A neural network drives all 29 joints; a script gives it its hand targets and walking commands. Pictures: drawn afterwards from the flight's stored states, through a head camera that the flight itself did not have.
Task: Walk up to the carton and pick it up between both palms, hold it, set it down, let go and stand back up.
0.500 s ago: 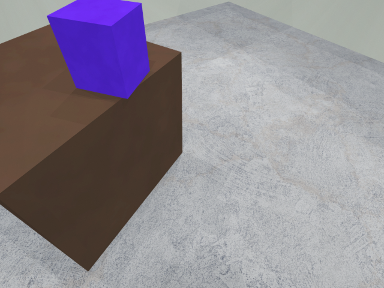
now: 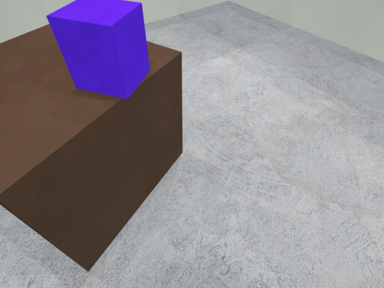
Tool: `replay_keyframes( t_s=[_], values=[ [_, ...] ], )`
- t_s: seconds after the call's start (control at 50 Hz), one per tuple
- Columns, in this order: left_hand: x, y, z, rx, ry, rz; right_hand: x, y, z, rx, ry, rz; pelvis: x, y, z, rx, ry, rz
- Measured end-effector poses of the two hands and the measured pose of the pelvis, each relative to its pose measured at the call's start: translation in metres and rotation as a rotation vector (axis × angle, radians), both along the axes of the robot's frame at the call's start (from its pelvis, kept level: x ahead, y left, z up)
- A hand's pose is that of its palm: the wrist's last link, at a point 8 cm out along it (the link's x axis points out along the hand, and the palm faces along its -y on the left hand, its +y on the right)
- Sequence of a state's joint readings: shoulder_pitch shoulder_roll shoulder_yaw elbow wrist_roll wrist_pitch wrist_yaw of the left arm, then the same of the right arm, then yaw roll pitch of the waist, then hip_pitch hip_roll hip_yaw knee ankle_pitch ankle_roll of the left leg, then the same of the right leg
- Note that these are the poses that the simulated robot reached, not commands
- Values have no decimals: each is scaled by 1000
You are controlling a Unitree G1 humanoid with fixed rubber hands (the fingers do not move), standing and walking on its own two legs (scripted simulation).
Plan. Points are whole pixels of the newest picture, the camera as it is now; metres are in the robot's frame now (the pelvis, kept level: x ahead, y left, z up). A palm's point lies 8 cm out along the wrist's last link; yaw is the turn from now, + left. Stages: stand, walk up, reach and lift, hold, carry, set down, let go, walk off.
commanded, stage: stand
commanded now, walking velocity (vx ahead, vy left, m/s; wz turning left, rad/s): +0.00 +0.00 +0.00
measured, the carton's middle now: (107, 47) +0.85 +0.31 +0.08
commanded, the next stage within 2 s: none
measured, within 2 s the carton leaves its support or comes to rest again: neither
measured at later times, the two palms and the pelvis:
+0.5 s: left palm out of the picture +0.00 +0.23 -0.14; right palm out of the picture +0.01 -0.23 -0.14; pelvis +0.01 +0.00 +0.00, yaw +0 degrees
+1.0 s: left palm out of the picture +0.00 +0.23 -0.14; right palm out of the picture +0.01 -0.22 -0.14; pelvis +0.01 +0.01 +0.00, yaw +0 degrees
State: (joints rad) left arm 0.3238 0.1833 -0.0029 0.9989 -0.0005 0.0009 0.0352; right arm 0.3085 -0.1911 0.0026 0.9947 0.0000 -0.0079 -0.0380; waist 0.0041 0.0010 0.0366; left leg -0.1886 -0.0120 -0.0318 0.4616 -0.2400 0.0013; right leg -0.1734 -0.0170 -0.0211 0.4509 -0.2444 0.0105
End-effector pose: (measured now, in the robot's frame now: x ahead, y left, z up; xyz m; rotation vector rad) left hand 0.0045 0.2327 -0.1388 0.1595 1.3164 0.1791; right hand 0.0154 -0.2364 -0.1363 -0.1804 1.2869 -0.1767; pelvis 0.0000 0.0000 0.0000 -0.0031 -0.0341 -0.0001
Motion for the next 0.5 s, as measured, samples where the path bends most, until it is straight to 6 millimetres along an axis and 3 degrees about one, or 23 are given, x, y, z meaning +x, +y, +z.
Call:
replay_keyframes(
  t_s=[0.3, 0.5],
  values=[
    [-8, -1, 0, 0, 54, 5, -6, 8, -4, 17, 53, -5, 3, 2, 1, 0, 11, -1],
    [-4, -2, -1, -4, 58, 6, -1, 11, -5, 18, 56, -7, 8, 3, 1, 1, 10, -2]
  ],
)
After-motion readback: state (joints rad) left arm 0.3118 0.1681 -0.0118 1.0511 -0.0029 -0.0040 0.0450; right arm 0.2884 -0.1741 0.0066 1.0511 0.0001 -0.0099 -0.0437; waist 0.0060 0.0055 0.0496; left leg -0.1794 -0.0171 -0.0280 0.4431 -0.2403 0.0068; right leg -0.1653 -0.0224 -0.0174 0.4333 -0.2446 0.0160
